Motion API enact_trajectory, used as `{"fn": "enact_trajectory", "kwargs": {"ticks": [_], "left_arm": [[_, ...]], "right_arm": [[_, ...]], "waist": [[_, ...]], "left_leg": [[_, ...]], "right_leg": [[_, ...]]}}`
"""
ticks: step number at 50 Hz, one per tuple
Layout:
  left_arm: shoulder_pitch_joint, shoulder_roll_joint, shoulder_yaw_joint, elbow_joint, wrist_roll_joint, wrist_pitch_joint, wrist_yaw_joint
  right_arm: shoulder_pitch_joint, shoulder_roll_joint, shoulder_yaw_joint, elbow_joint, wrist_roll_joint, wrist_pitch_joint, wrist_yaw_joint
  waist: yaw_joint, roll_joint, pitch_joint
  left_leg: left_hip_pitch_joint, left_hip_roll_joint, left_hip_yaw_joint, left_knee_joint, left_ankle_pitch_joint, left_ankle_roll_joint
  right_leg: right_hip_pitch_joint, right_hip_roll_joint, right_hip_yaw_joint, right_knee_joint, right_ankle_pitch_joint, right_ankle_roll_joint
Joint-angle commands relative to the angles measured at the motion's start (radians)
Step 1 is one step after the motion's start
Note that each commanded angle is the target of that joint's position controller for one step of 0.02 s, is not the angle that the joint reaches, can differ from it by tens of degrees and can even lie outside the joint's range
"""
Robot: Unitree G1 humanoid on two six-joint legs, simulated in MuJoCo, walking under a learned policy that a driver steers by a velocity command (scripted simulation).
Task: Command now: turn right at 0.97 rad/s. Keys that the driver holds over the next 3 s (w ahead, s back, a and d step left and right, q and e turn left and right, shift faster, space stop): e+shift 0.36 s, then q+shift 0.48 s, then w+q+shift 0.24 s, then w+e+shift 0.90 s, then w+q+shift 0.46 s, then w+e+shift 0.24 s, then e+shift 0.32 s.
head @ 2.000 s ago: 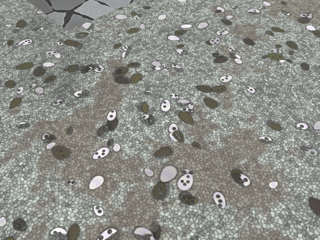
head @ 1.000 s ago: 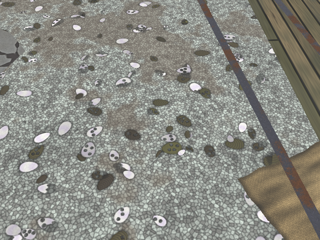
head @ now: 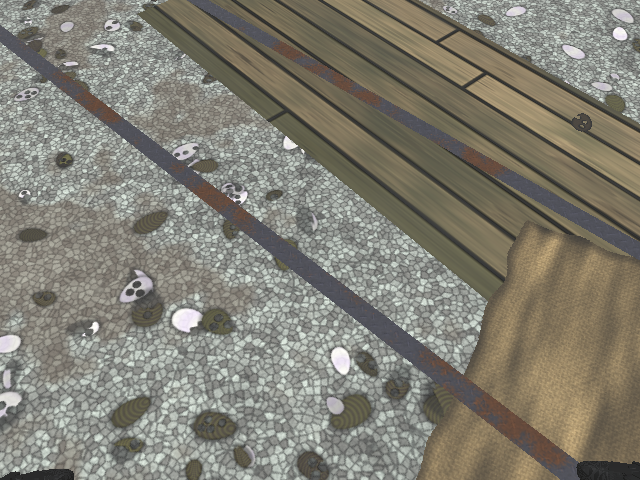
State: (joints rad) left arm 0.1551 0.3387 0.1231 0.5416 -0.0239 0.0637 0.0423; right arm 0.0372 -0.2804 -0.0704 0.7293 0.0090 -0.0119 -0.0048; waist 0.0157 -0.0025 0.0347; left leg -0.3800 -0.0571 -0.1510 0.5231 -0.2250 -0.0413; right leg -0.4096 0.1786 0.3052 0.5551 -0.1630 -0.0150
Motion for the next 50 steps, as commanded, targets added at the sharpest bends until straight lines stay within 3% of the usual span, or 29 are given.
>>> {"fn": "enact_trajectory", "kwargs": {"ticks": [1,2,3,4,5,6,9,11,16,19,20,21,22,23,24,25,26,28,30,34,38,42,44,45,46,47,48,49,50], "left_arm": [[0.049,0.019,-0.002,-0.084,0.002,-0.002,-0.004],[0.061,0.089,0.015,-0.105,0.012,-0.023,-0.018],[0.066,0.164,0.032,-0.078,0.01,-0.03,-0.025],[0.068,0.182,0.039,-0.047,0.004,-0.024,-0.026],[0.076,0.157,0.034,-0.028,0.009,-0.015,-0.023],[0.076,0.126,0.022,-0.031,0.008,-0.009,-0.027],[-0.025,0.071,-0.007,-0.075,-0.009,-0.011,-0.032],[-0.063,0.063,-0.014,-0.094,-0.007,-0.012,-0.034],[-0.052,0.054,-0.016,-0.084,-0.002,-0.004,-0.05],[-0.047,0.056,-0.008,-0.076,0.002,0.013,-0.059],[-0.016,0.044,-0.006,-0.064,0.005,0.014,-0.06],[0.049,0.048,0.0,-0.035,0.008,0.011,-0.056],[0.107,0.104,0.014,-0.013,0.009,0.002,-0.044],[0.11,0.178,0.011,-0.034,0.027,-0.011,-0.026],[0.107,0.13,-0.005,-0.032,0.063,-0.032,-0.031],[0.074,0.057,-0.032,-0.005,0.072,-0.049,-0.04],[0.012,0.038,-0.037,0.022,0.061,-0.06,-0.041],[-0.064,0.036,-0.041,0.04,0.054,-0.072,-0.029],[-0.085,0.059,-0.033,0.041,0.058,-0.069,-0.008],[-0.072,0.033,-0.036,0.065,0.053,-0.057,0.02],[-0.077,0.062,-0.018,0.082,0.048,-0.054,0.017],[-0.087,0.094,0.001,0.093,0.025,-0.059,-0.003],[-0.055,0.117,0.013,0.107,0.001,-0.068,-0.021],[-0.071,0.116,0.014,0.117,-0.012,-0.074,-0.028],[-0.092,0.092,0.009,0.123,-0.011,-0.078,-0.033],[-0.132,0.036,-0.006,0.118,0.004,-0.082,-0.039],[-0.227,-0.045,-0.028,0.058,0.022,-0.094,-0.04],[-0.322,-0.018,-0.032,-0.006,0.002,-0.135,-0.046],[-0.351,0.035,-0.023,-0.017,-0.029,-0.171,-0.065]], "right_arm": [[0.054,-0.207,-0.06,-0.057,-0.03,-0.009,-0.008],[0.029,-0.199,-0.059,-0.07,-0.069,-0.01,-0.007],[-0.028,-0.144,-0.049,-0.103,-0.06,-0.015,-0.017],[-0.063,-0.095,-0.038,-0.115,-0.041,-0.01,-0.029],[-0.066,-0.089,-0.034,-0.119,-0.027,-0.004,-0.04],[-0.052,-0.099,-0.032,-0.116,-0.02,0.0,-0.049],[0.052,-0.132,-0.038,-0.091,-0.033,0.009,-0.059],[0.1,-0.155,-0.047,-0.081,-0.035,0.015,-0.056],[0.071,-0.207,-0.07,-0.081,-0.021,0.018,-0.032],[0.089,-0.211,-0.076,-0.065,0.006,0.006,-0.013],[0.086,-0.206,-0.072,-0.056,0.021,0.005,-0.009],[0.096,-0.175,-0.061,-0.041,0.034,0.004,-0.005],[0.142,-0.112,-0.037,-0.028,0.015,0.0,0.005],[0.14,-0.025,0.006,-0.074,-0.053,-0.006,0.023],[0.111,-0.094,-0.018,-0.063,-0.026,-0.004,0.014],[0.084,-0.127,-0.025,-0.043,0.01,0.006,0.009],[0.106,-0.112,-0.024,-0.029,0.02,0.017,0.003],[0.153,-0.131,-0.035,0.013,0.007,0.041,-0.015],[0.169,-0.158,-0.048,0.0,0.017,0.049,-0.023],[0.125,-0.101,-0.033,-0.051,0.015,0.066,-0.02],[0.111,-0.072,-0.022,-0.104,0.008,0.073,0.007],[0.126,-0.083,-0.03,-0.143,0.013,0.085,0.029],[0.15,-0.081,-0.033,-0.145,0.029,0.091,0.038],[0.199,-0.082,-0.039,-0.125,0.034,0.088,0.04],[0.288,-0.099,-0.051,-0.08,0.036,0.08,0.034],[0.45,-0.147,-0.077,-0.013,0.04,0.068,0.023],[0.572,-0.292,-0.112,0.004,0.027,0.042,0.011],[0.505,-0.281,-0.092,-0.065,0.011,-0.015,0.032],[0.433,-0.223,-0.071,-0.076,0.008,-0.044,0.031]], "waist": [[0.023,0.131,-0.197],[0.051,0.302,-0.153],[0.055,0.244,-0.121],[0.048,0.158,-0.093],[0.042,0.106,-0.084],[0.031,0.09,-0.067],[-0.037,0.118,-0.066],[-0.067,0.145,-0.097],[-0.054,0.18,-0.128],[-0.048,0.189,-0.129],[-0.02,0.177,-0.137],[0.011,0.14,-0.152],[0.011,-0.014,-0.184],[-0.022,-0.336,-0.225],[0.042,-0.255,-0.327],[0.037,-0.168,-0.269],[-0.002,-0.175,-0.193],[-0.027,-0.167,-0.128],[-0.035,-0.164,-0.108],[-0.006,-0.125,-0.072],[0.001,-0.118,-0.076],[-0.011,-0.127,-0.095],[-0.015,-0.114,-0.13],[-0.05,-0.101,-0.124],[-0.09,-0.07,-0.112],[-0.155,0.05,-0.1],[-0.194,0.357,-0.027],[-0.191,0.269,-0.022],[-0.166,0.186,0.025]], "left_leg": [[0.32,0.334,-0.276,-0.224,0.126,0.161],[0.243,0.465,-0.483,-0.289,0.151,0.288],[0.213,0.458,-0.404,-0.276,0.13,0.299],[0.185,0.371,-0.252,-0.246,0.085,0.25],[0.187,0.307,-0.161,-0.226,0.082,0.213],[0.187,0.292,-0.103,-0.224,0.133,0.213],[0.274,0.292,0.009,-0.234,0.25,0.242],[0.347,0.329,0.034,-0.23,0.292,0.264],[0.296,0.366,0.176,-0.214,0.324,0.238],[0.281,0.384,0.207,-0.158,0.336,0.207],[0.27,0.373,0.218,-0.107,0.35,0.186],[0.206,0.344,0.247,-0.022,0.342,0.144],[0.033,0.272,0.315,0.138,0.158,0.066],[-0.263,0.167,0.337,0.435,-0.467,-0.024],[-0.253,0.166,0.196,0.574,-0.47,-0.042],[-0.208,0.182,0.152,0.588,-0.413,-0.034],[-0.218,0.175,0.145,0.554,-0.356,-0.027],[-0.151,0.14,0.121,0.59,-0.226,-0.044],[-0.176,0.111,0.144,0.645,-0.178,-0.058],[-0.247,0.154,0.151,0.544,-0.142,-0.068],[-0.185,0.174,0.19,0.416,-0.17,-0.044],[-0.1,0.157,0.243,0.292,-0.186,0.008],[-0.007,0.146,0.277,0.22,-0.183,0.057],[0.086,0.122,0.307,0.153,-0.162,0.088],[0.218,0.081,0.335,0.108,-0.177,0.124],[0.391,0.073,0.267,0.031,-0.253,0.188],[0.54,0.313,-0.276,-0.163,-0.496,0.351],[0.54,0.43,-0.722,-0.382,-0.702,0.476],[0.538,0.453,-0.658,-0.413,-0.674,0.451]], "right_leg": [[-0.139,-0.001,-0.012,0.225,-0.431,-0.034],[-0.267,-0.026,-0.09,0.472,-0.464,0.015],[-0.278,-0.109,-0.121,0.603,-0.384,0.045],[-0.265,-0.137,-0.142,0.646,-0.301,0.061],[-0.269,-0.145,-0.162,0.706,-0.243,0.071],[-0.289,-0.156,-0.186,0.746,-0.21,0.08],[-0.335,-0.213,-0.268,0.642,-0.165,0.102],[-0.334,-0.246,-0.276,0.562,-0.18,0.116],[-0.127,-0.262,-0.346,0.324,-0.182,0.089],[-0.003,-0.23,-0.375,0.146,-0.187,0.044],[0.076,-0.204,-0.381,0.017,-0.14,0.016],[0.221,-0.175,-0.376,-0.134,-0.028,-0.022],[0.44,-0.256,-0.246,-0.185,0.274,-0.061],[0.612,-0.552,0.065,-0.094,0.798,-0.183],[0.461,-0.637,0.064,-0.13,0.713,-0.337],[0.393,-0.544,-0.055,-0.161,0.562,-0.299],[0.343,-0.478,-0.137,-0.175,0.434,-0.236],[0.234,-0.444,-0.241,-0.196,0.433,-0.198],[0.235,-0.459,-0.276,-0.222,0.399,-0.205],[0.298,-0.508,-0.292,-0.248,0.215,-0.208],[0.301,-0.543,-0.335,-0.239,0.226,-0.217],[0.316,-0.571,-0.387,-0.179,0.334,-0.184],[0.296,-0.587,-0.39,-0.213,-0.072,-0.147],[0.229,-0.566,-0.407,-0.207,-0.32,-0.12],[0.125,-0.525,-0.445,-0.148,-0.479,-0.088],[-0.027,-0.441,-0.521,0.09,-0.503,-0.044],[-0.439,-0.28,-0.572,0.609,-0.527,0.048],[-0.661,-0.162,-0.271,0.748,-0.462,0.036],[-0.724,-0.218,-0.219,0.763,-0.365,0.009]]}}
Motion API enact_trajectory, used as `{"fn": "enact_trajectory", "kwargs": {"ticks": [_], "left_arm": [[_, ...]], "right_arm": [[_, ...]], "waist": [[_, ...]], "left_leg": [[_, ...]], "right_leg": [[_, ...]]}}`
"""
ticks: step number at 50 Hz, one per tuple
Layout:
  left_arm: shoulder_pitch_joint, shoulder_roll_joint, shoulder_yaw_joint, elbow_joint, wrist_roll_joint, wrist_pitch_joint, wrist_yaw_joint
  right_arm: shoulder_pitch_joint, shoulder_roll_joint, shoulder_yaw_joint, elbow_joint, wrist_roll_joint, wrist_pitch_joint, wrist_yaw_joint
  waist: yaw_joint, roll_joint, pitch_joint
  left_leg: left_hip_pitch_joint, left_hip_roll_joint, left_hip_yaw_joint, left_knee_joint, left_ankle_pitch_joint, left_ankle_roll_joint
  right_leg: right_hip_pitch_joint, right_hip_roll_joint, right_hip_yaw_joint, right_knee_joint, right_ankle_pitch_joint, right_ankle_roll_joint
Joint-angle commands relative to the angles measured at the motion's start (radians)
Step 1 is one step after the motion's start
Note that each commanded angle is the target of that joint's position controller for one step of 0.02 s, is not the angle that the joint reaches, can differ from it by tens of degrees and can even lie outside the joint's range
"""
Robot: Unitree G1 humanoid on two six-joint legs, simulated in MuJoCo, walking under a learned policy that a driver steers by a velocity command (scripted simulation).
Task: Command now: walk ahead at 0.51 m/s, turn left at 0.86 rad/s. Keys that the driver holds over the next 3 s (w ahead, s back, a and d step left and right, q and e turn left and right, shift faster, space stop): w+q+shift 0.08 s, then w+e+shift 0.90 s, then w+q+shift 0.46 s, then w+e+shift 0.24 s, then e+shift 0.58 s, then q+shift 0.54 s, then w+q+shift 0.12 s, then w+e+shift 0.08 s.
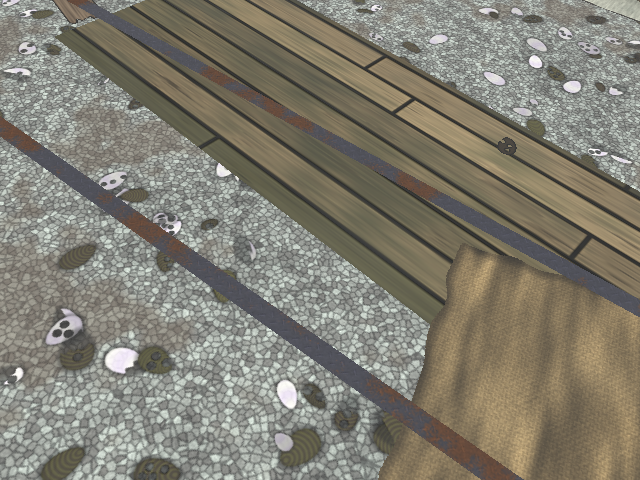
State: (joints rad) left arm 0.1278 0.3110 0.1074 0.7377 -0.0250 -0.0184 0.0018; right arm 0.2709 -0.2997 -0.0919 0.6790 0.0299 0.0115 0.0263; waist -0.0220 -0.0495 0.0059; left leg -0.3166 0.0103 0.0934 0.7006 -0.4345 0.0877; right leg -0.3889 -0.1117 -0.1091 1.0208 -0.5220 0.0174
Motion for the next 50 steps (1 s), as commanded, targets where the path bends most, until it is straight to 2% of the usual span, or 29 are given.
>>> {"fn": "enact_trajectory", "kwargs": {"ticks": [1,3,4,5,7,9,14,16,18,20,21,22,23,24,25,26,28,30,34,38,40,41,42,43,44,45,46,47,50], "left_arm": [[-0.264,0.084,-0.002,-0.193,-0.019,-0.114,-0.035],[-0.186,0.11,0.011,-0.145,0.025,-0.131,-0.033],[-0.128,0.067,-0.02,-0.1,0.141,-0.066,-0.055],[-0.088,0.041,-0.026,-0.089,0.135,-0.033,-0.064],[-0.085,0.036,-0.038,-0.075,0.097,-0.001,-0.07],[-0.151,0.046,-0.043,-0.087,0.073,0.004,-0.071],[-0.272,0.043,-0.058,-0.129,0.06,-0.007,-0.087],[-0.237,0.04,-0.064,-0.129,0.055,-0.009,-0.086],[-0.132,0.055,-0.061,-0.104,0.047,-0.006,-0.07],[0.202,0.112,-0.036,-0.008,0.04,-0.008,-0.055],[0.404,0.153,-0.014,0.045,0.049,-0.013,-0.044],[0.48,0.272,0.03,0.068,0.061,-0.005,-0.028],[0.356,0.255,0.023,0.054,0.042,-0.002,-0.038],[0.294,0.237,0.025,0.045,0.035,-0.007,-0.04],[0.305,0.194,0.019,0.06,0.033,-0.014,-0.034],[0.289,0.156,0.009,0.067,0.037,-0.02,-0.024],[0.245,0.108,-0.015,0.075,0.039,-0.036,-0.014],[0.249,0.122,-0.016,0.069,0.029,-0.057,-0.016],[0.279,0.146,-0.001,0.061,0.024,-0.067,-0.015],[0.336,0.184,0.015,0.079,0.01,-0.066,-0.013],[0.322,0.213,0.021,0.078,0.016,-0.065,-0.003],[0.298,0.25,0.028,0.074,0.026,-0.066,-0.005],[0.233,0.255,0.029,0.061,0.035,-0.074,-0.012],[0.206,0.126,-0.004,0.032,0.042,-0.087,-0.011],[0.323,0.001,-0.045,-0.036,-0.019,-0.084,-0.011],[0.264,0.093,-0.045,-0.008,0.012,-0.063,0.002],[0.164,0.132,-0.034,-0.004,0.035,-0.051,-0.008],[0.119,0.125,-0.032,-0.009,0.045,-0.042,-0.022],[0.053,0.036,-0.057,-0.059,0.07,-0.006,-0.063]], "right_arm": [[0.161,-0.163,-0.033,-0.039,-0.005,-0.081,-0.005],[0.097,-0.126,-0.012,-0.059,0.0,-0.074,-0.023],[0.087,-0.183,-0.027,-0.04,-0.059,-0.053,-0.021],[0.094,-0.172,-0.023,-0.03,-0.057,-0.055,-0.017],[0.158,-0.122,-0.005,0.009,-0.039,-0.071,-0.004],[0.21,-0.107,0.001,0.033,-0.035,-0.083,0.001],[0.252,-0.121,0.008,0.089,-0.051,-0.102,-0.016],[0.211,-0.129,0.013,0.107,-0.061,-0.106,-0.028],[0.194,-0.157,0.014,0.119,-0.075,-0.106,-0.041],[0.148,-0.197,0.004,0.115,-0.101,-0.083,-0.056],[0.093,-0.214,0.001,0.101,-0.09,-0.079,-0.058],[0.102,-0.109,0.03,0.048,-0.057,-0.095,-0.034],[0.061,-0.067,0.047,0.014,-0.068,-0.122,-0.012],[-0.033,-0.099,0.052,-0.024,-0.068,-0.138,-0.012],[-0.054,-0.111,0.06,-0.032,-0.07,-0.152,-0.011],[-0.065,-0.098,0.068,-0.038,-0.077,-0.153,-0.012],[-0.062,-0.08,0.081,-0.05,-0.107,-0.117,-0.012],[-0.094,-0.065,0.092,-0.071,-0.116,-0.084,-0.009],[-0.342,-0.03,0.12,-0.165,-0.083,-0.086,0.014],[-0.379,-0.053,0.111,-0.179,-0.066,-0.094,0.006],[-0.283,-0.104,0.088,-0.152,-0.067,-0.099,-0.01],[-0.142,-0.152,0.065,-0.116,-0.06,-0.103,-0.025],[0.068,-0.198,0.04,-0.067,-0.058,-0.106,-0.045],[0.299,-0.273,0.009,-0.029,-0.086,-0.108,-0.071],[0.217,-0.34,-0.004,-0.037,-0.112,-0.105,-0.061],[0.104,-0.255,-0.009,-0.052,-0.099,-0.093,-0.052],[0.043,-0.152,0.016,-0.055,-0.09,-0.09,-0.049],[0.038,-0.107,0.027,-0.029,-0.093,-0.089,-0.044],[0.122,-0.044,0.047,0.072,-0.075,-0.112,-0.033]], "waist": [[-0.075,0.196,0.056],[-0.008,0.11,0.063],[-0.008,0.099,0.059],[0.011,0.118,0.059],[-0.009,0.137,0.07],[-0.046,0.149,0.088],[-0.078,0.147,0.169],[-0.04,0.139,0.161],[0.016,0.18,0.052],[0.167,0.226,-0.122],[0.278,0.168,-0.184],[0.242,-0.085,-0.232],[0.143,-0.19,-0.226],[0.142,-0.093,-0.124],[0.117,0.035,-0.08],[0.074,0.102,-0.023],[-0.001,0.087,0.048],[-0.014,0.069,0.09],[0.07,0.03,0.152],[0.117,0.005,0.062],[0.069,0.007,-0.027],[-0.009,0.003,-0.124],[-0.135,0.007,-0.219],[-0.205,0.139,-0.355],[-0.063,0.505,-0.494],[-0.064,0.342,-0.367],[-0.077,0.199,-0.217],[-0.066,0.102,-0.118],[-0.019,0.143,-0.006]], "left_leg": [[0.452,0.355,-0.817,-0.564,-0.377,0.285],[0.345,0.263,-0.612,-0.533,-0.175,0.211],[0.241,0.163,-0.482,-0.562,-0.057,0.147],[0.216,0.122,-0.402,-0.576,0.023,0.136],[0.237,0.099,-0.322,-0.597,0.131,0.125],[0.298,0.111,-0.284,-0.616,0.2,0.109],[0.429,0.192,-0.168,-0.713,0.363,0.085],[0.457,0.198,-0.063,-0.677,0.667,0.054],[0.501,0.209,0.001,-0.51,1.31,0.021],[0.501,0.22,0.031,-0.084,1.63,0.003],[0.309,0.19,0.05,0.248,1.503,-0.008],[-0.101,0.026,0.028,0.701,0.855,-0.058],[-0.372,-0.134,-0.132,0.872,0.073,-0.063],[-0.464,-0.074,-0.228,0.888,0.122,-0.045],[-0.438,-0.016,-0.236,0.807,0.167,-0.037],[-0.395,0.025,-0.225,0.704,0.175,-0.04],[-0.331,0.065,-0.209,0.593,0.137,-0.079],[-0.329,0.095,-0.167,0.472,0.111,-0.112],[-0.205,0.07,-0.082,0.051,0.425,-0.153],[-0.103,0.009,-0.082,-0.137,0.546,-0.122],[0.047,-0.038,-0.092,-0.194,0.441,-0.104],[0.204,-0.05,-0.099,-0.183,0.343,-0.093],[0.445,0.007,-0.13,-0.163,0.28,-0.077],[0.681,0.23,-0.339,-0.161,-0.085,-0.049],[0.842,0.519,-0.941,-0.386,-0.272,0.057],[0.713,0.462,-0.954,-0.435,-0.436,0.072],[0.57,0.399,-0.74,-0.419,-0.322,0.053],[0.444,0.36,-0.587,-0.424,-0.112,0.04],[0.283,0.28,-0.341,-0.464,0.177,0.006]], "right_leg": [[-0.715,0.053,0.208,0.256,0.09,-0.042],[-0.576,0.028,0.2,0.094,0.26,-0.031],[-0.443,0.039,0.126,0.074,0.342,0.005],[-0.398,0.055,0.084,0.048,0.383,0.023],[-0.388,0.044,0.05,-0.028,0.433,0.035],[-0.414,0.037,0.036,-0.129,0.491,0.026],[-0.432,0.053,0.012,-0.322,0.525,-0.065],[-0.343,0.103,-0.007,-0.377,0.478,-0.123],[-0.152,0.197,-0.077,-0.354,0.403,-0.175],[0.127,0.278,-0.081,-0.316,0.259,-0.216],[0.391,0.252,0.007,-0.392,0.223,-0.244],[0.639,0.025,0.478,-0.491,-0.168,-0.38],[0.669,-0.106,0.998,-0.731,-0.279,-0.452],[0.607,-0.107,0.995,-0.78,-0.181,-0.433],[0.507,-0.095,0.883,-0.793,-0.073,-0.405],[0.386,-0.058,0.782,-0.805,0.022,-0.372],[0.196,0.024,0.638,-0.823,0.149,-0.353],[0.087,0.064,0.564,-0.859,0.185,-0.358],[-0.037,0.135,0.485,-0.925,0.39,-0.297],[0.185,0.095,0.504,-0.824,0.775,-0.238],[0.28,0.094,0.509,-0.654,1.035,-0.192],[0.289,0.098,0.505,-0.47,1.117,-0.169],[0.176,0.135,0.489,-0.229,1.04,-0.152],[0.016,0.191,0.406,0.118,0.595,-0.156],[-0.263,0.279,0.284,0.392,0.02,-0.12],[-0.385,0.169,0.241,0.437,0.133,-0.139],[-0.394,0.119,0.219,0.388,0.219,-0.136],[-0.372,0.088,0.204,0.346,0.249,-0.13],[-0.359,0.037,0.207,0.297,0.247,-0.122]]}}
Over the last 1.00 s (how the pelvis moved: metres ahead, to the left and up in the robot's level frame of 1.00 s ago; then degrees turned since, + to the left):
0.04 0.01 -0.01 -4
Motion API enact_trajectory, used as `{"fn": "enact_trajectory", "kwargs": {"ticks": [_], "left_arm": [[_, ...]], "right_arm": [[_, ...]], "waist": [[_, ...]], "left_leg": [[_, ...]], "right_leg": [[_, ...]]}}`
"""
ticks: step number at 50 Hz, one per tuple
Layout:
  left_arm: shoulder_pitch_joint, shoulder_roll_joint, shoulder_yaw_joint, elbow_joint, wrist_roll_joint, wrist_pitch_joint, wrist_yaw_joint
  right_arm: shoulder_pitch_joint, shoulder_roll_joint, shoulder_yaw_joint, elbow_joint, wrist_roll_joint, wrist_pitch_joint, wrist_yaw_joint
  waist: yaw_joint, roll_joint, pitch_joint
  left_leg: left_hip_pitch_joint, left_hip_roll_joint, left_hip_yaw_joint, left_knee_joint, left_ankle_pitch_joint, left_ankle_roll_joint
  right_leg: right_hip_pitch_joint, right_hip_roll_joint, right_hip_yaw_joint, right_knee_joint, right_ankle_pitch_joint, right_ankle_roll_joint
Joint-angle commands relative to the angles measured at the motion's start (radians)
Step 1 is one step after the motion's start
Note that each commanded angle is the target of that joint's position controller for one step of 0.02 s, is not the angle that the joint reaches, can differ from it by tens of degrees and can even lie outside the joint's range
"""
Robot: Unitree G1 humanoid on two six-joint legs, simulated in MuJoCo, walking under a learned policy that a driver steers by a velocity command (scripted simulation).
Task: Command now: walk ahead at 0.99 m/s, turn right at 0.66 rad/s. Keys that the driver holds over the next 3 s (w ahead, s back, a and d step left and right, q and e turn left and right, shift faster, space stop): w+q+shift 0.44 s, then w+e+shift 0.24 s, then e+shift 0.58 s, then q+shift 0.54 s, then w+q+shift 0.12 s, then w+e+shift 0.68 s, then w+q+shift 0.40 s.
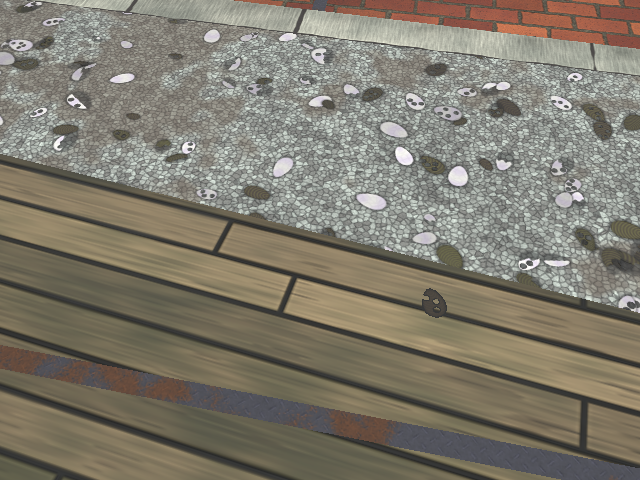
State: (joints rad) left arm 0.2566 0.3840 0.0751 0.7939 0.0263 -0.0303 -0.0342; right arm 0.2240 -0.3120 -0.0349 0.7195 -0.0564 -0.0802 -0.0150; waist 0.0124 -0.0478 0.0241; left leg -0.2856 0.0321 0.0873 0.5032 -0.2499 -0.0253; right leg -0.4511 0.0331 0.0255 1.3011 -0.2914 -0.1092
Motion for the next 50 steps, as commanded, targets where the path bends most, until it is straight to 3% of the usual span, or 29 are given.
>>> {"fn": "enact_trajectory", "kwargs": {"ticks": [1,5,9,11,12,13,14,15,16,17,18,22,24,26,28,30,32,33,34,35,36,37,38,40,41,42,45,48,50], "left_arm": [[-0.095,-0.069,-0.038,-0.137,0.022,0.01,-0.033],[-0.235,-0.036,-0.062,-0.219,0.026,-0.002,-0.048],[-0.329,-0.034,-0.084,-0.225,0.02,-0.024,-0.062],[-0.222,0.021,-0.062,-0.192,0.028,-0.031,-0.03],[-0.029,0.052,-0.043,-0.132,0.034,-0.035,-0.011],[0.139,0.108,-0.017,-0.08,0.047,-0.038,0.011],[0.252,0.201,0.005,-0.057,0.063,-0.047,0.034],[0.225,0.23,0.015,-0.082,0.055,-0.04,0.038],[0.131,0.151,0.009,-0.077,0.036,-0.038,0.038],[0.059,0.068,-0.01,-0.073,0.028,-0.049,0.036],[0.027,0.032,-0.014,-0.058,0.029,-0.058,0.032],[0.046,-0.043,-0.029,0.006,-0.008,-0.096,0.028],[0.093,-0.073,-0.04,0.046,-0.005,-0.111,0.024],[0.07,-0.054,-0.039,0.059,-0.003,-0.117,0.027],[0.117,-0.005,-0.034,0.087,-0.029,-0.118,0.032],[0.133,0.065,-0.023,0.11,-0.034,-0.113,0.031],[0.145,0.148,-0.007,0.125,-0.017,-0.094,0.036],[0.13,0.171,0.0,0.128,-0.004,-0.077,0.041],[0.135,0.136,-0.007,0.123,0.003,-0.071,0.042],[0.246,-0.063,-0.05,0.079,-0.018,-0.075,0.027],[0.3,-0.042,-0.041,0.071,-0.058,-0.073,0.039],[0.184,0.017,-0.022,0.059,-0.053,-0.064,0.054],[0.143,0.002,-0.024,0.06,-0.046,-0.058,0.055],[0.16,-0.036,-0.018,0.08,-0.024,-0.025,0.045],[0.161,-0.041,0.001,0.066,-0.099,-0.019,0.05],[0.14,-0.038,0.002,0.049,-0.107,-0.004,0.05],[0.004,-0.089,-0.007,-0.032,-0.069,0.011,0.039],[0.01,-0.089,-0.002,-0.04,-0.042,0.004,-0.003],[0.057,-0.032,0.022,-0.052,-0.041,0.02,-0.021]], "right_arm": [[0.185,-0.016,-0.004,0.056,0.022,-0.034,0.018],[0.147,-0.083,-0.016,0.087,0.032,-0.055,0.028],[0.215,-0.167,-0.031,0.136,0.05,-0.049,0.037],[0.245,-0.232,-0.042,0.16,0.048,-0.043,0.033],[0.234,-0.248,-0.046,0.165,0.048,-0.033,0.025],[0.225,-0.224,-0.038,0.158,0.051,-0.029,0.023],[0.265,-0.064,-0.009,0.128,0.032,-0.027,0.027],[0.347,-0.032,-0.005,0.085,0.09,-0.022,0.026],[0.232,-0.101,-0.022,0.08,0.076,-0.01,0.021],[0.171,-0.086,-0.019,0.076,0.067,-0.006,0.028],[0.163,-0.062,-0.015,0.087,0.063,0.003,0.035],[0.102,0.004,-0.015,0.065,0.035,0.066,0.063],[-0.007,0.03,-0.002,0.014,0.023,0.06,0.074],[-0.103,0.025,0.012,-0.035,0.025,0.046,0.086],[-0.189,0.02,0.025,-0.058,0.022,0.035,0.102],[-0.183,-0.008,0.023,-0.05,0.02,0.031,0.094],[-0.059,-0.075,0.0,-0.019,0.01,0.029,0.067],[0.133,-0.113,-0.019,0.039,0.005,0.029,0.048],[0.306,-0.179,-0.044,0.089,-0.008,0.029,0.027],[0.329,-0.306,-0.072,0.091,-0.037,0.017,0.008],[0.299,-0.295,-0.07,0.063,-0.026,0.011,0.019],[0.184,-0.221,-0.058,0.056,-0.007,0.004,0.022],[0.11,-0.141,-0.039,0.054,0.001,-0.008,0.025],[0.066,-0.06,-0.017,0.066,0.018,-0.015,0.025],[-0.039,-0.033,-0.021,0.041,0.05,-0.034,0.028],[-0.085,-0.016,-0.017,0.036,0.058,-0.044,0.025],[-0.211,-0.051,-0.03,0.021,0.057,-0.038,-0.009],[-0.167,-0.112,-0.051,0.02,0.077,-0.018,-0.043],[-0.184,-0.138,-0.059,0.01,0.104,-0.004,-0.045]], "waist": [[-0.036,0.14,-0.007],[0.024,0.12,0.094],[0.013,0.085,0.111],[0.074,0.116,-0.008],[0.172,0.133,-0.111],[0.252,0.134,-0.201],[0.201,-0.109,-0.335],[0.131,-0.214,-0.489],[0.113,-0.067,-0.299],[0.085,-0.026,-0.141],[0.046,-0.003,-0.068],[-0.033,-0.018,0.037],[-0.031,-0.023,0.077],[-0.058,-0.017,0.12],[-0.045,0.032,0.14],[-0.07,0.038,0.127],[-0.139,0.001,-0.005],[-0.235,-0.005,-0.115],[-0.303,-0.01,-0.206],[-0.189,0.284,-0.319],[-0.148,0.298,-0.457],[-0.11,0.152,-0.282],[-0.079,0.092,-0.139],[-0.017,0.107,-0.05],[0.0,0.259,-0.071],[0.019,0.245,-0.059],[0.053,0.161,0.06],[0.029,0.127,-0.043],[0.067,0.138,-0.096]], "left_leg": [[0.224,0.249,-0.302,-0.288,0.042,0.125],[0.114,0.198,-0.136,-0.416,0.172,0.156],[0.069,0.185,-0.087,-0.513,0.541,0.177],[0.2,0.19,-0.065,-0.268,1.005,0.163],[0.169,0.176,-0.061,-0.019,1.041,0.148],[-0.004,0.122,-0.058,0.272,0.814,0.133],[-0.199,0.014,-0.079,0.669,-0.088,0.141],[-0.379,-0.061,-0.178,0.927,-0.223,0.142],[-0.475,0.009,-0.179,0.938,-0.095,0.146],[-0.489,0.045,-0.161,0.875,-0.016,0.14],[-0.455,0.073,-0.159,0.838,0.006,0.128],[-0.457,0.129,-0.149,0.772,0.015,0.099],[-0.481,0.11,-0.152,0.663,0.089,0.097],[-0.421,0.087,-0.129,0.425,0.196,0.1],[-0.23,0.044,-0.013,0.2,0.321,0.114],[-0.131,0.006,0.003,0.131,0.347,0.129],[0.028,-0.065,0.004,0.127,0.178,0.142],[0.241,-0.083,-0.012,0.108,0.099,0.149],[0.487,-0.006,-0.077,0.114,0.013,0.145],[0.69,0.325,-0.488,0.018,-0.198,0.172],[0.703,0.466,-0.852,-0.155,-0.026,0.212],[0.554,0.411,-0.649,-0.129,0.228,0.199],[0.4,0.379,-0.468,-0.105,0.512,0.198],[0.217,0.298,-0.22,-0.142,0.76,0.153],[0.2,0.274,-0.132,-0.151,0.777,0.16],[0.176,0.264,-0.096,-0.182,0.734,0.164],[0.013,0.207,0.06,-0.274,0.661,0.152],[0.091,0.167,0.159,-0.186,0.698,0.143],[0.161,0.195,0.156,-0.091,0.81,0.128]], "right_leg": [[-0.311,-0.105,0.091,-0.007,0.015,0.004],[-0.305,-0.069,0.078,-0.343,0.16,0.024],[0.042,-0.039,-0.098,-0.63,0.296,0.01],[0.204,0.023,-0.104,-0.653,0.164,-0.003],[0.417,0.041,-0.086,-0.691,0.126,-0.009],[0.668,-0.047,-0.007,-0.702,0.081,-0.008],[0.856,-0.348,0.319,-0.735,-0.196,0.005],[0.901,-0.521,0.787,-0.965,-0.378,-0.055],[0.758,-0.452,0.668,-1.013,-0.391,-0.055],[0.609,-0.406,0.496,-1.016,-0.249,-0.055],[0.498,-0.365,0.379,-1.043,-0.092,-0.048],[0.353,-0.316,0.091,-1.138,0.155,-0.016],[0.319,-0.259,-0.006,-1.184,0.271,-0.026],[0.26,-0.206,-0.106,-1.227,0.312,-0.034],[0.204,-0.207,-0.109,-1.338,0.394,-0.063],[0.31,-0.238,-0.092,-1.312,0.696,-0.075],[0.45,-0.255,-0.087,-1.051,1.106,-0.056],[0.412,-0.24,-0.087,-0.788,1.099,-0.04],[0.247,-0.178,-0.083,-0.484,0.88,-0.029],[-0.038,-0.028,-0.073,-0.036,0.037,0.0],[-0.141,0.042,0.067,0.176,-0.189,-0.002],[-0.192,-0.035,0.069,0.171,-0.084,-0.002],[-0.193,-0.067,0.039,0.116,-0.046,0.012],[-0.119,-0.104,0.023,0.028,-0.046,0.037],[-0.104,-0.153,0.066,0.023,-0.044,0.068],[-0.114,-0.163,0.052,-0.03,-0.041,0.084],[-0.099,-0.147,-0.042,-0.347,0.073,0.11],[0.058,-0.067,-0.135,-0.611,0.389,0.105],[0.13,-0.037,-0.147,-0.637,0.376,0.069]]}}
Over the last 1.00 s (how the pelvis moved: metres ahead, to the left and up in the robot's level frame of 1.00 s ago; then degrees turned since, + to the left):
0.82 0.00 0.01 -28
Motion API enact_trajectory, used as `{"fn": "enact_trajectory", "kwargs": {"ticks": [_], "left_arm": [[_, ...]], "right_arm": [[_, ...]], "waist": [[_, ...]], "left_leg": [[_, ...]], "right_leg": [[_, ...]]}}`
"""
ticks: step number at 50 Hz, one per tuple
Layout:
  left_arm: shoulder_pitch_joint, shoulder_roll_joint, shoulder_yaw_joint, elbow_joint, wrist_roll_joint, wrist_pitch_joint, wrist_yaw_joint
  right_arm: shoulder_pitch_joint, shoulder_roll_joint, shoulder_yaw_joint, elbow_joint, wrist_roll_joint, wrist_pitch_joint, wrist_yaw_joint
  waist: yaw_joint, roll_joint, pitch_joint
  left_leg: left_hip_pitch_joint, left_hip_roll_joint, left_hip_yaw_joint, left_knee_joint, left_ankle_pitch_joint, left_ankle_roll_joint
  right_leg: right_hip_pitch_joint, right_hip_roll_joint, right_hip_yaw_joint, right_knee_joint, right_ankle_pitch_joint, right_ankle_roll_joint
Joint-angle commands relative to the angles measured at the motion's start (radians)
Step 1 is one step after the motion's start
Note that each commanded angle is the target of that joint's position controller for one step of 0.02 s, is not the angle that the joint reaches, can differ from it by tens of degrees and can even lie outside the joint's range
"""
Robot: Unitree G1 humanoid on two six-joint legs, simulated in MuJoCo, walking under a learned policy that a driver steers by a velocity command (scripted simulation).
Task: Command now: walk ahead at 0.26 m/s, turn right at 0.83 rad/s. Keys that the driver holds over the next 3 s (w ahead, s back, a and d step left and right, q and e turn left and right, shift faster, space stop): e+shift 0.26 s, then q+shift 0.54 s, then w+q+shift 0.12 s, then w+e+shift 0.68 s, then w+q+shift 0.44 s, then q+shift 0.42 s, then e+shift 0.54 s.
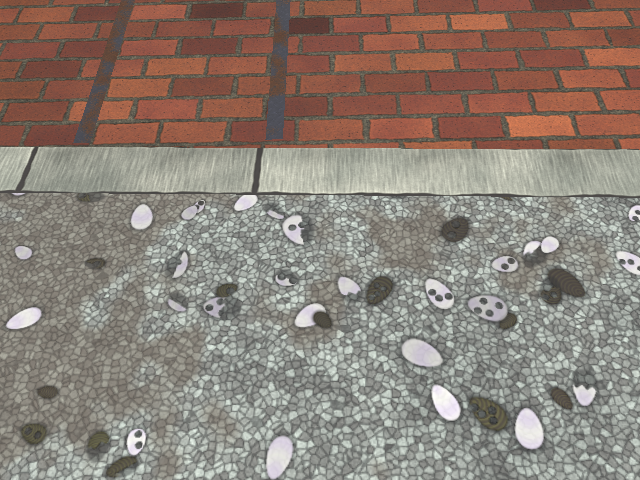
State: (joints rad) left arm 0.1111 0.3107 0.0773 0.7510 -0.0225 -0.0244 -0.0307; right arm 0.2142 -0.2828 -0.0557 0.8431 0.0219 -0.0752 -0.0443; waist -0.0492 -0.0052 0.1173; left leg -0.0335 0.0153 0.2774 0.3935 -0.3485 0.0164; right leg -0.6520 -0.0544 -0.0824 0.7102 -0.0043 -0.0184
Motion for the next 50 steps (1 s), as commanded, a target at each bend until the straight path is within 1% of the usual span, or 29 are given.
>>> {"fn": "enact_trajectory", "kwargs": {"ticks": [1,2,3,4,5,6,7,8,9,11,13,16,21,23,26,29,34,36,37,38,39,40,41,42,43,44,45,47,50], "left_arm": [[0.246,0.077,0.036,-0.009,0.007,0.024,-0.025],[0.321,0.122,0.058,-0.002,0.006,0.033,-0.02],[0.442,0.174,0.087,0.023,0.006,0.039,-0.007],[0.428,0.189,0.091,0.033,-0.004,0.038,0.012],[0.28,0.236,0.079,-0.028,0.018,0.021,0.019],[0.203,0.295,0.083,-0.119,0.069,-0.009,-0.002],[0.116,0.26,0.083,-0.17,0.042,-0.02,-0.014],[0.079,0.205,0.07,-0.177,0.007,-0.021,-0.01],[0.055,0.165,0.056,-0.177,-0.014,-0.018,0.0],[0.047,0.157,0.056,-0.196,-0.003,0.001,0.029],[0.073,0.169,0.064,-0.207,0.003,0.019,0.055],[0.093,0.135,0.045,-0.216,0.017,0.041,0.085],[0.045,-0.009,-0.029,-0.192,0.059,0.055,0.084],[0.042,0.033,-0.02,-0.177,0.072,0.052,0.074],[0.051,0.097,0.002,-0.165,0.067,0.058,0.071],[0.034,0.086,0.004,-0.159,0.05,0.068,0.077],[-0.024,0.085,0.018,-0.166,0.028,0.077,0.08],[-0.036,0.084,0.023,-0.162,0.004,0.072,0.084],[-0.009,0.069,0.026,-0.162,0.008,0.06,0.082],[-0.051,0.029,0.017,-0.215,0.066,0.046,0.075],[-0.134,0.058,0.019,-0.232,0.066,0.027,0.074],[-0.121,0.065,0.023,-0.216,0.04,0.021,0.07],[-0.093,0.064,0.024,-0.194,0.03,0.015,0.064],[-0.096,0.061,0.025,-0.186,0.025,0.008,0.054],[-0.12,0.063,0.027,-0.188,0.017,0.0,0.042],[-0.147,0.059,0.027,-0.194,0.008,-0.012,0.029],[-0.164,0.064,0.031,-0.196,0.003,-0.026,0.022],[-0.155,0.074,0.035,-0.172,0.006,-0.056,0.019],[-0.166,0.046,0.018,-0.146,0.015,-0.077,0.014]], "right_arm": [[-0.195,-0.176,-0.043,-0.124,0.035,0.001,-0.014],[-0.218,-0.181,-0.047,-0.134,0.039,0.013,-0.009],[-0.249,-0.163,-0.043,-0.144,0.037,0.021,0.001],[-0.236,-0.08,-0.022,-0.145,0.012,0.026,0.018],[-0.128,0.009,0.0,-0.169,-0.043,0.025,0.035],[0.041,-0.07,-0.003,-0.178,-0.021,0.014,0.044],[-0.027,-0.162,-0.02,-0.177,-0.002,0.004,0.044],[-0.121,-0.176,-0.027,-0.192,-0.012,0.006,0.033],[-0.158,-0.159,-0.027,-0.185,-0.029,0.017,0.019],[-0.192,-0.15,-0.033,-0.199,-0.038,0.039,0.014],[-0.202,-0.102,-0.027,-0.199,-0.037,0.043,0.018],[-0.156,-0.087,-0.024,-0.165,-0.024,0.058,0.015],[-0.156,-0.06,-0.01,-0.165,-0.019,0.079,0.005],[-0.178,-0.082,-0.011,-0.176,-0.012,0.073,0.01],[-0.179,-0.15,-0.028,-0.198,0.01,0.063,0.019],[-0.126,-0.143,-0.028,-0.199,0.012,0.059,0.036],[-0.017,-0.119,-0.028,-0.184,0.018,0.065,0.061],[0.047,-0.121,-0.034,-0.171,0.009,0.061,0.065],[0.062,-0.189,-0.055,-0.182,-0.005,0.057,0.057],[0.067,-0.326,-0.089,-0.207,-0.012,0.052,0.049],[0.136,-0.284,-0.081,-0.217,-0.045,0.047,0.053],[0.111,-0.261,-0.079,-0.215,-0.047,0.042,0.051],[0.09,-0.23,-0.081,-0.21,-0.01,0.045,0.042],[0.094,-0.204,-0.074,-0.21,0.025,0.054,0.034],[0.097,-0.188,-0.066,-0.216,0.036,0.06,0.026],[0.106,-0.189,-0.062,-0.222,0.03,0.064,0.022],[0.112,-0.194,-0.061,-0.227,0.017,0.061,0.017],[0.121,-0.186,-0.054,-0.227,-0.004,0.047,0.009],[0.166,-0.166,-0.038,-0.208,-0.008,0.028,0.013]], "waist": [[0.158,0.099,-0.21],[0.204,0.093,-0.24],[0.274,0.047,-0.277],[0.248,-0.133,-0.174],[0.076,-0.374,-0.136],[0.023,-0.327,-0.446],[0.039,-0.139,-0.4],[0.037,0.0,-0.285],[0.023,0.077,-0.251],[0.015,0.036,-0.224],[0.026,0.014,-0.241],[0.048,0.003,-0.305],[0.059,-0.071,-0.253],[0.089,-0.1,-0.194],[0.119,-0.113,-0.148],[0.105,-0.092,-0.164],[0.056,-0.103,-0.216],[0.01,-0.091,-0.219],[0.016,0.034,-0.21],[0.055,0.328,-0.197],[-0.039,0.255,-0.278],[-0.012,0.154,-0.269],[0.012,0.08,-0.281],[0.009,0.062,-0.276],[0.002,0.071,-0.237],[-0.004,0.11,-0.182],[-0.007,0.14,-0.148],[-0.006,0.154,-0.128],[-0.048,0.18,-0.122]], "left_leg": [[-0.07,0.219,-0.035,0.095,0.961,0.073],[-0.075,0.22,-0.039,0.22,0.981,0.056],[-0.145,0.195,-0.048,0.431,0.86,0.021],[-0.291,0.072,-0.073,0.699,0.148,-0.034],[-0.559,-0.116,-0.159,1.05,-0.398,-0.09],[-0.635,-0.153,-0.405,1.181,-0.357,-0.094],[-0.672,-0.104,-0.445,1.139,-0.268,-0.063],[-0.694,-0.07,-0.444,1.046,-0.176,-0.051],[-0.648,-0.036,-0.449,0.957,-0.124,-0.052],[-0.547,-0.027,-0.449,0.807,-0.083,-0.059],[-0.527,-0.053,-0.428,0.705,-0.049,-0.078],[-0.538,-0.023,-0.394,0.711,0.026,-0.123],[-0.454,0.057,-0.362,0.625,0.107,-0.131],[-0.425,0.06,-0.346,0.53,0.098,-0.114],[-0.49,0.046,-0.331,0.497,-0.018,-0.102],[-0.517,0.048,-0.318,0.488,-0.094,-0.097],[-0.391,0.012,-0.246,0.306,-0.053,-0.072],[-0.266,-0.018,-0.235,0.066,0.166,-0.028],[-0.147,0.063,-0.428,-0.017,0.425,0.033],[0.027,0.326,-0.805,0.017,0.946,0.2],[0.116,0.372,-0.887,0.006,1.016,0.34],[0.134,0.319,-0.806,0.024,0.964,0.309],[0.157,0.235,-0.741,0.018,0.678,0.247],[0.163,0.208,-0.746,-0.029,0.332,0.218],[0.128,0.181,-0.767,-0.095,-0.004,0.213],[0.086,0.164,-0.799,-0.152,-0.192,0.216],[0.062,0.16,-0.815,-0.184,-0.233,0.219],[0.062,0.154,-0.768,-0.191,-0.146,0.209],[0.021,0.144,-0.668,-0.188,-0.04,0.187]], "right_leg": [[0.378,0.074,-0.049,-0.045,0.05,-0.046],[0.465,0.095,-0.052,-0.044,0.014,-0.076],[0.627,0.114,-0.03,-0.101,0.051,-0.111],[0.67,0.082,0.083,-0.197,0.238,-0.141],[0.716,-0.049,0.456,-0.164,0.786,-0.264],[0.847,-0.256,0.917,-0.361,0.446,-0.482],[0.807,-0.252,0.914,-0.431,0.106,-0.447],[0.695,-0.196,0.823,-0.433,-0.051,-0.374],[0.597,-0.147,0.744,-0.424,-0.078,-0.314],[0.473,-0.066,0.618,-0.406,0.049,-0.257],[0.468,-0.021,0.555,-0.371,0.198,-0.236],[0.491,-0.058,0.473,-0.315,0.349,-0.23],[0.405,-0.038,0.38,-0.35,0.065,-0.184],[0.401,-0.061,0.368,-0.368,-0.013,-0.196],[0.5,-0.135,0.416,-0.354,0.046,-0.243],[0.6,-0.187,0.422,-0.31,0.237,-0.26],[0.629,-0.181,0.311,-0.232,0.404,-0.224],[0.577,-0.137,0.232,-0.143,0.324,-0.153],[0.43,-0.051,0.157,0.019,0.086,-0.065],[0.086,0.114,0.065,0.267,-0.526,0.047],[-0.05,0.171,0.172,0.446,-0.689,0.062],[-0.085,0.14,0.212,0.519,-0.628,0.061],[-0.107,0.11,0.22,0.483,-0.525,0.06],[-0.129,0.079,0.223,0.408,-0.454,0.058],[-0.124,0.066,0.227,0.328,-0.382,0.057],[-0.122,0.08,0.21,0.269,-0.333,0.059],[-0.115,0.088,0.204,0.209,-0.3,0.062],[-0.1,0.083,0.187,0.083,-0.215,0.069],[-0.02,0.055,0.132,-0.038,-0.093,0.084]]}}
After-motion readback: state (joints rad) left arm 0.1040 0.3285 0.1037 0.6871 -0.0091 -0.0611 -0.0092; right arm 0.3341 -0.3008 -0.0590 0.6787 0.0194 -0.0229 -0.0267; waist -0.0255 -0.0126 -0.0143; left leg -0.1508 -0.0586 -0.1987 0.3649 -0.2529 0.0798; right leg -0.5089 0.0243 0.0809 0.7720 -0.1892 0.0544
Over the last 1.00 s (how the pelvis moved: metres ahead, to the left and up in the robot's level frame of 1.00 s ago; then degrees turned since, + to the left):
0.88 0.08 0.00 -6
